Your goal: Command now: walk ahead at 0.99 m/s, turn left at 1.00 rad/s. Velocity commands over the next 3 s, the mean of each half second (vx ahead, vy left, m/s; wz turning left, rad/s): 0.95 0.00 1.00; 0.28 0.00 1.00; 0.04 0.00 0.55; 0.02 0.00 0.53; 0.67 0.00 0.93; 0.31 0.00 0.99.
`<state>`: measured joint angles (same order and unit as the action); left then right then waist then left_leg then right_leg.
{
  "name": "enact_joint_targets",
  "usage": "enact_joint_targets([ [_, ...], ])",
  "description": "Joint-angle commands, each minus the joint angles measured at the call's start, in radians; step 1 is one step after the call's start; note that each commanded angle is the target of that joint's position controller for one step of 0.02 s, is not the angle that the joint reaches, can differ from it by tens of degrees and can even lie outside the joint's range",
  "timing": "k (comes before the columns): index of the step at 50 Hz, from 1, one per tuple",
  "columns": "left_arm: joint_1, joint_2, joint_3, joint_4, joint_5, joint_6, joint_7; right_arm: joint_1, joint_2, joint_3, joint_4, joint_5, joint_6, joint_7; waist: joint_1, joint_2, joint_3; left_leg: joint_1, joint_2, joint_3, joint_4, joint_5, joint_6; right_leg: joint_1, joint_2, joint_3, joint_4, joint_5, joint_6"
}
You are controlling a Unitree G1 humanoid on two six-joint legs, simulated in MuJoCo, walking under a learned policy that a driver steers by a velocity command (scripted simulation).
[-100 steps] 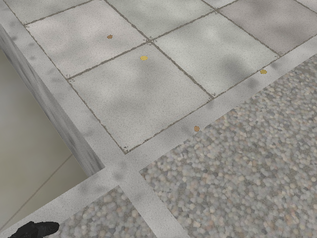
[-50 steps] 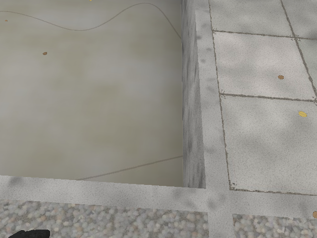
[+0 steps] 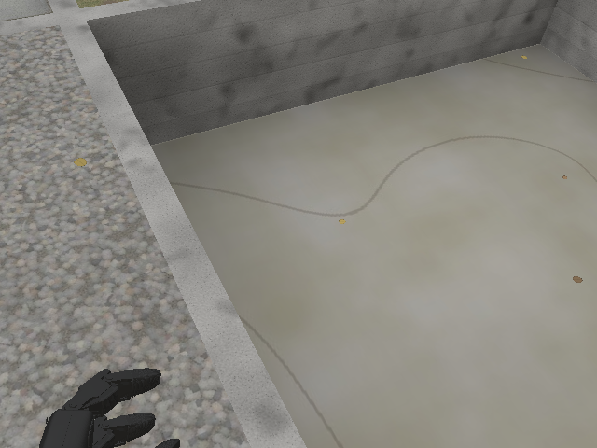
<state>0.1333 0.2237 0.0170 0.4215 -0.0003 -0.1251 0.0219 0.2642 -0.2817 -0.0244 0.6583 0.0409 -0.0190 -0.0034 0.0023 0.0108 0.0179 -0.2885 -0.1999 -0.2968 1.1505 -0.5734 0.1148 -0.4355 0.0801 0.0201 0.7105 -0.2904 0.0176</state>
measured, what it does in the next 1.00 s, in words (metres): walks ahead, turning left: left foot, then right foot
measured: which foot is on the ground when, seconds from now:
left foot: up 0.00-0.44, down 0.46-0.88, up 0.90-1.00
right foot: down 0.00-0.46, up 0.48-0.88, down 0.90-1.00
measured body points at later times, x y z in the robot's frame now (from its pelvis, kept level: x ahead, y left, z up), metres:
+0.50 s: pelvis +0.30 +0.19 -0.03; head +0.33 +0.21 +0.42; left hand +0.22 +0.48 -0.14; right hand +0.61 +0.04 -0.11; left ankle +0.40 +0.30 -0.71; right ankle +0.12 -0.14 -0.61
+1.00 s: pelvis +0.50 +0.36 +0.01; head +0.47 +0.41 +0.45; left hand +0.37 +0.65 -0.09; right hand +0.84 +0.38 -0.05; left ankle +0.38 +0.34 -0.59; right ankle +0.67 +0.41 -0.70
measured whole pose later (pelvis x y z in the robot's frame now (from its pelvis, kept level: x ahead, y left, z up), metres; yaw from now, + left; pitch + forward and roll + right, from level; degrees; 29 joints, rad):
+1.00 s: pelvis +0.50 +0.36 +0.01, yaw +61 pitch -1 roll -4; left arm 0.16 0.30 0.00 0.56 0.03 -0.05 0.06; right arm 0.11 -0.32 -0.04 0.63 0.01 0.06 0.00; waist 0.00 -0.04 0.09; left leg -0.49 -0.16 -0.17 1.46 -0.56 -0.07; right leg -0.46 0.07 -0.01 0.56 -0.10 -0.01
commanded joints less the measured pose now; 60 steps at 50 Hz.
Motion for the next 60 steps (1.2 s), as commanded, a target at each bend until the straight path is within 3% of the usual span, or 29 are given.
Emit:
enact_joint_targets([
  [1, 0.152, 0.098, 0.053, -0.058, -0.017, -0.024, 0.002, -0.097, -0.123, -0.022, -0.132, 0.035, -0.004, 0.009, 0.047, -0.152, -0.115, -0.615, 0.156, 0.034, 0.532, 0.117, -0.046, 0.581, -0.566, 0.847, -0.376, -0.068, -0.228],
  [2, 0.126, 0.085, 0.041, -0.039, -0.012, -0.014, -0.006, -0.23, -0.122, -0.02, -0.169, 0.001, 0.017, 0.007, 0.065, 0.024, -0.006, -0.613, 0.181, 0.104, 0.541, 0.174, -0.048, 0.428, -0.501, 0.672, -0.407, -0.15, -0.229],
  [3, 0.093, 0.095, 0.036, -0.019, -0.002, -0.016, -0.014, -0.258, -0.086, -0.01, -0.184, -0.007, 0.035, 0.006, 0.059, 0.04, 0.065, -0.635, 0.204, 0.128, 0.565, 0.183, -0.049, 0.349, -0.451, 0.546, -0.438, -0.116, -0.238],
  [6, 0.106, 0.092, 0.019, 0.057, 0.037, -0.013, -0.016, -0.259, -0.052, 0.003, -0.204, 0.03, 0.058, 0.018, 0.031, -0.005, 0.07, -0.614, 0.266, 0.13, 0.566, 0.223, -0.043, 0.302, -0.385, 0.294, -0.457, 0.099, -0.195],
  [14, 0.211, 0.173, 0.023, 0.224, 0.004, 0.02, -0.019, -0.369, -0.065, 0.0, -0.212, 0.008, 0.069, 0.062, 0.054, -0.071, 0.117, -0.792, 0.328, 0.24, 0.273, 0.427, -0.073, 0.604, -0.381, -0.129, -0.518, 0.357, -0.127],
  [19, 0.109, 0.315, 0.048, 0.232, 0.0, 0.056, -0.03, -0.375, -0.102, -0.01, -0.177, 0.013, 0.028, 0.088, 0.002, -0.169, 0.106, -0.364, 0.267, 0.415, -0.171, 0.42, -0.039, 0.529, -0.354, -0.323, -0.531, 0.749, -0.078],
  [22, 0.08, 0.404, 0.077, 0.239, -0.02, 0.101, -0.047, -0.015, -0.266, -0.105, -0.071, 0.009, 0.021, 0.061, -0.21, -0.244, -0.126, 0.21, 0.103, 0.503, -0.405, 0.491, 0.037, 0.505, -0.339, -0.302, -0.048, 1.242, -0.027],
  [23, 0.103, 0.332, 0.062, 0.216, -0.013, 0.091, -0.035, 0.146, -0.31, -0.128, 0.024, -0.003, 0.035, 0.051, -0.223, -0.07, -0.139, 0.477, 0.107, 0.371, -0.571, 0.611, 0.057, 0.297, -0.269, -0.243, 0.278, 0.673, 0.037],
  [24, 0.171, 0.139, 0.01, 0.161, 0.04, 0.062, -0.038, 0.074, -0.373, -0.127, -0.004, 0.004, 0.048, 0.046, -0.049, 0.308, -0.154, 0.681, 0.238, -0.006, -0.477, 0.898, 0.139, -0.061, -0.065, -0.143, 0.704, -0.374, 0.098],
  [25, 0.254, 0.117, -0.012, 0.125, 0.025, 0.032, -0.036, 0.075, -0.353, -0.112, -0.046, 0.003, 0.041, 0.056, 0.003, 0.231, -0.445, 0.711, 0.379, -0.36, -0.632, 0.578, 0.28, -0.131, -0.033, 0.103, 0.825, -0.408, 0.103],
  [26, 0.136, 0.196, 0.002, 0.094, -0.024, 0.0, -0.039, 0.049, -0.317, -0.109, -0.068, -0.001, 0.031, 0.062, -0.021, 0.029, -0.416, 0.592, 0.436, -0.527, -0.815, 0.236, 0.288, -0.16, -0.046, 0.113, 0.835, -0.262, 0.079],
  [27, 0.029, 0.213, 0.009, 0.073, -0.031, -0.009, -0.024, 0.016, -0.295, -0.102, -0.045, 0.005, 0.006, 0.066, -0.021, -0.033, -0.214, 0.421, 0.417, -0.549, -0.9, 0.255, 0.239, -0.228, -0.051, 0.082, 0.806, -0.231, 0.071],
  [28, 0.021, 0.21, 0.008, 0.092, -0.019, -0.008, -0.009, -0.051, -0.252, -0.089, -0.037, 0.005, -0.019, 0.062, 0.007, -0.094, -0.159, 0.318, 0.392, -0.487, -0.869, 0.346, 0.205, -0.21, -0.091, 0.106, 0.771, -0.18, 0.065],
  [32, 0.052, 0.246, 0.025, 0.088, 0.01, 0.038, -0.014, -0.158, -0.168, -0.056, -0.02, 0.002, -0.025, 0.019, 0.065, 0.0, -0.054, 0.014, 0.295, -0.14, -0.805, 0.872, 0.188, -0.05, -0.136, 0.084, 0.597, -0.156, 0.075],
  [35, -0.064, 0.175, -0.007, 0.017, 0.052, 0.035, -0.015, -0.141, -0.187, -0.062, -0.021, -0.008, 0.007, -0.033, 0.016, -0.025, -0.065, 0.023, 0.193, -0.038, -0.76, 1.11, 0.108, -0.093, -0.075, 0.024, 0.35, -0.01, 0.076],
  [39, -0.118, 0.147, -0.026, -0.009, 0.031, 0.046, -0.024, -0.113, -0.16, -0.059, -0.028, -0.007, 0.075, -0.091, -0.024, 0.002, -0.096, -0.039, 0.087, -0.05, -0.653, 1.018, -0.077, 0.042, 0.055, -0.03, -0.033, 0.291, 0.074],
  [42, 0.008, 0.194, -0.009, 0.043, 0.029, 0.036, -0.02, -0.121, -0.159, -0.064, -0.056, -0.023, 0.071, -0.093, 0.021, 0.076, -0.117, -0.045, 0.056, -0.141, -0.518, 0.926, -0.135, 0.211, 0.072, 0.016, -0.173, 0.385, 0.056],
  [44, 0.249, 0.187, -0.002, 0.12, 0.031, 0.021, -0.003, -0.135, -0.127, -0.049, -0.086, -0.035, 0.061, -0.06, 0.129, -0.025, -0.244, -0.022, -0.022, -0.056, -0.13, 0.597, -0.196, 0.479, -0.069, 0.097, -0.356, 0.629, -0.033],
  [45, 0.26, 0.152, -0.019, 0.109, 0.041, 0.025, 0.015, -0.112, -0.031, -0.016, -0.11, -0.071, 0.064, -0.041, 0.092, -0.156, -0.338, -0.177, -0.078, 0.009, 0.133, -0.18, -0.177, 0.685, -0.334, 0.372, -0.235, 0.922, -0.15],
  [46, 0.217, 0.165, -0.025, 0.068, 0.075, 0.041, 0.03, 0.019, -0.085, -0.025, -0.097, -0.084, 0.048, -0.001, 0.005, -0.222, -0.331, -0.247, -0.054, -0.007, 0.37, -0.288, -0.211, 0.621, -0.55, 0.626, -0.237, 1.16, -0.329],
  [47, 0.078, 0.207, 0.007, 0.065, 0.05, 0.05, 0.049, 0.117, -0.156, -0.046, -0.08, -0.041, 0.046, 0.029, -0.085, -0.297, -0.257, -0.401, 0.075, 0.055, 0.509, -0.15, -0.229, 0.52, -0.678, 0.805, -0.305, 0.715, -0.465],
  [48, 0.037, 0.161, 0.016, 0.042, 0.034, 0.05, 0.063, 0.03, -0.211, -0.058, -0.047, -0.015, 0.06, 0.026, -0.016, -0.133, -0.178, -0.395, 0.152, 0.068, 0.52, -0.019, -0.224, 0.371, -0.551, 0.725, -0.322, 0.308, -0.39],
  [49, 0.008, 0.147, 0.007, 0.029, 0.027, 0.061, 0.066, -0.045, -0.219, -0.057, -0.055, -0.029, 0.078, 0.013, -0.009, 0.011, -0.139, -0.346, 0.167, 0.101, 0.478, 0.077, -0.215, 0.247, -0.441, 0.56, -0.359, 0.108, -0.287],
  [50, -0.044, 0.163, 0.008, 0.027, 0.02, 0.068, 0.053, -0.04, -0.189, -0.045, -0.067, -0.038, 0.093, 0.002, -0.04, 0.033, -0.08, -0.291, 0.175, 0.142, 0.375, 0.092, -0.202, 0.109, -0.379, 0.439, -0.393, 0.094, -0.233],
  [53, -0.045, 0.241, 0.05, 0.089, 0.022, 0.079, 0.02, -0.049, -0.084, 0.003, -0.101, -0.047, 0.087, -0.006, -0.042, -0.066, -0.092, -0.123, 0.23, 0.244, -0.003, 0.114, -0.161, 0.008, -0.289, 0.119, -0.404, 0.365, -0.204],
  [57, 0.011, 0.238, 0.072, 0.135, -0.01, 0.095, -0.021, 0.12, -0.094, -0.008, -0.015, -0.025, 0.065, 0.009, -0.065, -0.118, -0.197, 0.151, 0.187, 0.348, -0.475, 0.335, -0.106, 0.048, -0.314, 0.018, -0.271, 0.315, -0.193],
  [58, 0.06, 0.184, 0.057, 0.153, -0.016, 0.099, -0.024, 0.183, -0.124, -0.028, 0.016, -0.024, 0.071, 0.007, -0.082, -0.047, -0.182, 0.29, 0.163, 0.309, -0.583, 0.361, -0.056, -0.079, -0.268, -0.029, -0.167, 0.089, -0.133],
  [59, 0.083, 0.118, 0.042, 0.128, -0.005, 0.103, -0.035, 0.194, -0.25, -0.062, -0.009, -0.043, 0.08, -0.001, -0.053, 0.261, -0.109, 0.374, 0.423, -0.124, -0.735, 0.45, 0.081, -0.357, -0.154, -0.153, 0.181, -0.314, -0.008],
  [60, -0.036, 0.136, 0.05, 0.074, -0.004, 0.096, -0.036, 0.07, -0.309, -0.067, -0.075, -0.079, 0.073, -0.009, -0.063, 0.284, -0.089, 0.2, 0.551, -0.298, -0.788, 0.581, 0.254, -0.453, -0.087, -0.017, 0.359, -0.405, 0.031],
])
Next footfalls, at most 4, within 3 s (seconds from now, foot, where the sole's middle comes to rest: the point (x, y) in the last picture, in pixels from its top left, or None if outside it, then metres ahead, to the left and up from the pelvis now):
0.46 left None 0.43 0.31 -0.74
0.90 right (99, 362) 0.69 0.45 -0.74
1.16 left None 0.40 0.49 -0.74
1.56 right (89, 394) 0.62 0.45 -0.74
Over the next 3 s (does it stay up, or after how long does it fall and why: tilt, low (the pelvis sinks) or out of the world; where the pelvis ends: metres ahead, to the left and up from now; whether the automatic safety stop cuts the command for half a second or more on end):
stays up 0.26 0.87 0.03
